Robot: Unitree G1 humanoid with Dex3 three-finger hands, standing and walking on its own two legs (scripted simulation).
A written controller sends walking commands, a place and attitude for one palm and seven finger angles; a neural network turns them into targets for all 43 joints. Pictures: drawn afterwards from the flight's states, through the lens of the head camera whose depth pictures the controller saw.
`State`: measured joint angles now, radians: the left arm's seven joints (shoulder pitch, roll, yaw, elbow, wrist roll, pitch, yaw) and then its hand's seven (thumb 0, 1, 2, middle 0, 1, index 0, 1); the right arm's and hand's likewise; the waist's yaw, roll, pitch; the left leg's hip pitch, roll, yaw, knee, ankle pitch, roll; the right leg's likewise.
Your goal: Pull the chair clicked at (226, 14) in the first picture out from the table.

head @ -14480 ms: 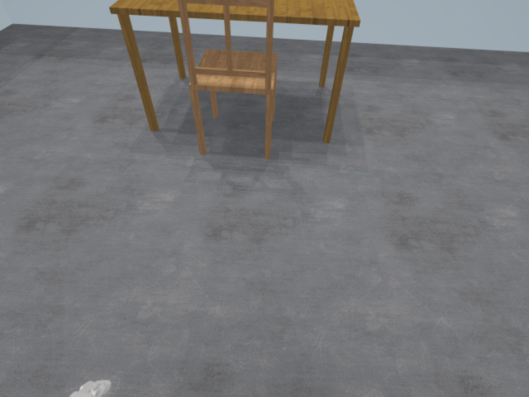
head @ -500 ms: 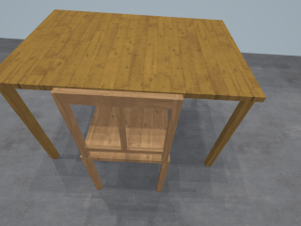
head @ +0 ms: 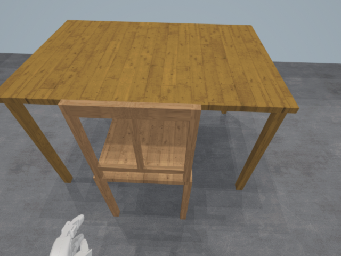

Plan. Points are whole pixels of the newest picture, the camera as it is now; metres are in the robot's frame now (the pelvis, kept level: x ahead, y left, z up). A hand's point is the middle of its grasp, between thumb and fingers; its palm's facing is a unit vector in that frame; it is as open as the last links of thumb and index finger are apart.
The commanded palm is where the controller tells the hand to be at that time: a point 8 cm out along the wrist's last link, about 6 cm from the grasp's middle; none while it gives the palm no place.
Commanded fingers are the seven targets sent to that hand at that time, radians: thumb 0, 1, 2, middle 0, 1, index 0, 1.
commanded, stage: raise the hand toward the chair's back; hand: left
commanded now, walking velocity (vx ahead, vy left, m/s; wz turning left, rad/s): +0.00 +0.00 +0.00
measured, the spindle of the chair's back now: (137, 145) +0.49 +0.14 -0.09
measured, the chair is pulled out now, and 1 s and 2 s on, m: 0.00 0.00 0.00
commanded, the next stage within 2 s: aim the fingers beside a spindle in 1.94 s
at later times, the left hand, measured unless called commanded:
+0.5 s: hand (103, 247) +0.16 +0.16 -0.03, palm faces +0.03 -0.99 -0.11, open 11.3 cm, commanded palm +0.14 +0.22 -0.05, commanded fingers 0.00 0.11 0.56 -0.12 -0.18 -0.12 -0.18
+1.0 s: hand (100, 227) +0.20 +0.18 -0.05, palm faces -0.05 -1.00 -0.03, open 15.5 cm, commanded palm +0.18 +0.24 -0.04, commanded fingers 0.00 -0.48 0.31 -0.06 -0.08 -0.06 -0.08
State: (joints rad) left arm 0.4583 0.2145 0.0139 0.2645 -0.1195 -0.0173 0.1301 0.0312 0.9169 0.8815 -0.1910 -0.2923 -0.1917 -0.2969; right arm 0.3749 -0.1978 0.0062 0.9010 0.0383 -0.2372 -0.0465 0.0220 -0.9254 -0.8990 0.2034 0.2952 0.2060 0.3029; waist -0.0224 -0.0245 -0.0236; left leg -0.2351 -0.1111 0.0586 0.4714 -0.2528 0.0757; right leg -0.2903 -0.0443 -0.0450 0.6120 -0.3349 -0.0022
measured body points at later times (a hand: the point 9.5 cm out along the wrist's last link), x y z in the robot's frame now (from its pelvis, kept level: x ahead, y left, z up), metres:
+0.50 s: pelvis -0.04 -0.06 -0.10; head +0.03 -0.04 +0.35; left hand +0.15 +0.21 -0.03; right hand +0.20 -0.27 -0.16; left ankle +0.00 +0.06 -0.73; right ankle +0.00 -0.10 -0.73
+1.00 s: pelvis -0.02 -0.01 -0.08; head +0.06 +0.01 +0.36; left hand +0.20 +0.23 -0.05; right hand +0.15 -0.27 -0.15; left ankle +0.00 +0.06 -0.73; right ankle +0.00 -0.10 -0.73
